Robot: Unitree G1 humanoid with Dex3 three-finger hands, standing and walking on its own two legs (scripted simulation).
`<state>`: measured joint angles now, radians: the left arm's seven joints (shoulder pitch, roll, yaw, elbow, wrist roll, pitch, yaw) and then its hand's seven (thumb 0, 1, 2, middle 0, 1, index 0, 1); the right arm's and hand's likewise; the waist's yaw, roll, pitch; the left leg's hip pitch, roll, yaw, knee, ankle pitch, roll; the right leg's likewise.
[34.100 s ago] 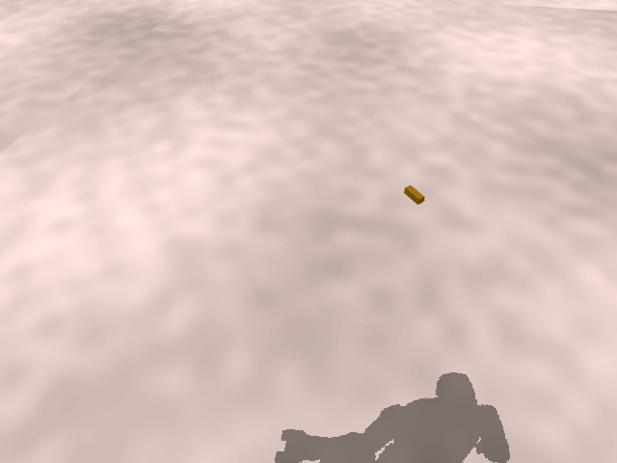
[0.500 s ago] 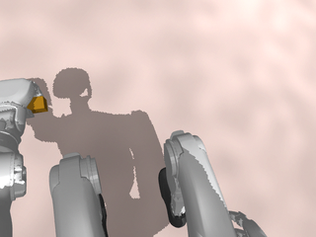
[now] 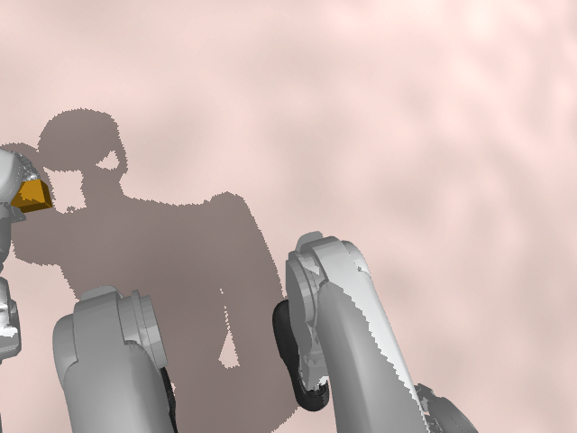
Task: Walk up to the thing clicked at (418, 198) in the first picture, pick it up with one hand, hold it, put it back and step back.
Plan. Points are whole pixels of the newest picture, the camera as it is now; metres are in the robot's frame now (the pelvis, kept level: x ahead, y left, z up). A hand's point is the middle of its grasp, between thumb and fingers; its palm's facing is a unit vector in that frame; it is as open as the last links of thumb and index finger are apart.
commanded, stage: rest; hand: left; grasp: from above
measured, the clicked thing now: (6, 200) +0.47 +0.30 -0.23
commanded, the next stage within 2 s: open in 1.30 s
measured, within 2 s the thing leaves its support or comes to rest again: rests again in 0.90 s
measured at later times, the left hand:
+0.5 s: hand (14, 206) +0.46 +0.29 -0.23, palm faces -0.44 -0.12 -0.89, open 6.4 cm
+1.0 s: hand (18, 209) +0.46 +0.29 -0.25, palm faces -0.44 -0.12 -0.89, open 6.4 cm
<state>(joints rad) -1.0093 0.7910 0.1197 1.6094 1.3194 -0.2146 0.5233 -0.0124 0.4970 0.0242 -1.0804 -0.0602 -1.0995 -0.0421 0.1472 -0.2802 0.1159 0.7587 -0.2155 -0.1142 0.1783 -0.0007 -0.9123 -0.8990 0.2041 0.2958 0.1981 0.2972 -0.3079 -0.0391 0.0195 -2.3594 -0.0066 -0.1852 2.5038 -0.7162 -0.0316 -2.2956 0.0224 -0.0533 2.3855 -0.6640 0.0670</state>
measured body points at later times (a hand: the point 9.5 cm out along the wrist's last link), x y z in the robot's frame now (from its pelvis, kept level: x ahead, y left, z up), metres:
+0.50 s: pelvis +0.00 +0.00 -0.01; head +0.26 +0.10 +0.34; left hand +0.48 +0.29 -0.18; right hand +0.02 -0.26 -0.08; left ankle +0.06 +0.13 -0.27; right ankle +0.10 -0.13 -0.27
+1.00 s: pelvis +0.00 +0.01 -0.01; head +0.26 +0.12 +0.33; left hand +0.47 +0.29 -0.20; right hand +0.03 -0.25 -0.07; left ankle +0.06 +0.13 -0.27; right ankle +0.10 -0.13 -0.27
